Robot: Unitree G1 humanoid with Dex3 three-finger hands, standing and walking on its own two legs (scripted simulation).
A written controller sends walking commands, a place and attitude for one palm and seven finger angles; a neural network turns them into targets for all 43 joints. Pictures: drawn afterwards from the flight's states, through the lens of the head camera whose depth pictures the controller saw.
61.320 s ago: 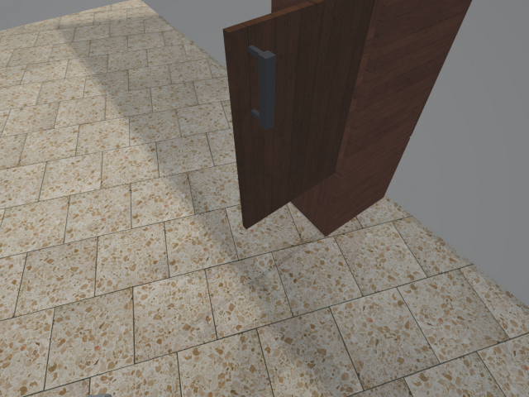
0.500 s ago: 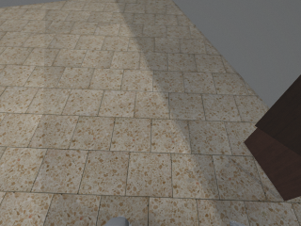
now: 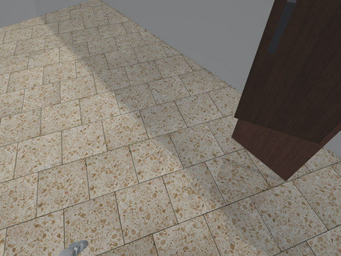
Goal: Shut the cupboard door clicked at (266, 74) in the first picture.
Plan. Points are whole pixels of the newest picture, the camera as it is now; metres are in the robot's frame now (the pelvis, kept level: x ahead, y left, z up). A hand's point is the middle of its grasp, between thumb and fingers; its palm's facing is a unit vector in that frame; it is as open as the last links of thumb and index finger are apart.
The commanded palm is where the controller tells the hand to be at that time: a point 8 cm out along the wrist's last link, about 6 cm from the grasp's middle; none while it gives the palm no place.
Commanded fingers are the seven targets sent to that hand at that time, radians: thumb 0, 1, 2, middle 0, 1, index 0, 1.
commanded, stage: turn to face it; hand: left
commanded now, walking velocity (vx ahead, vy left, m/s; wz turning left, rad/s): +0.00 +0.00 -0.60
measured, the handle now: (281, 25) +0.73 -0.30 +0.15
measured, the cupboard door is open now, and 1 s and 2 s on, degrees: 26 26 26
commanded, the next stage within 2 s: take the last steps up to it in 0.60 s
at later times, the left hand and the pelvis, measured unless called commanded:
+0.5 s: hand (97, 254) +0.14 +0.21 -0.17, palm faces -0.19 -0.96 -0.20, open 7.4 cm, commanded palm none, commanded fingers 0.00 0.90 0.90 -0.20 -0.30 -0.20 -0.30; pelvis +0.04 +0.03 +0.01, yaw -15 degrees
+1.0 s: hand (125, 243) +0.17 +0.14 -0.15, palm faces -0.34 -0.92 -0.21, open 7.4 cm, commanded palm none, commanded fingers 0.00 0.90 0.90 -0.20 -0.30 -0.20 -0.30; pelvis +0.07 -0.02 +0.02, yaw -22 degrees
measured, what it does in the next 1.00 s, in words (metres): steps on the spot, turning right: left foot, then right foot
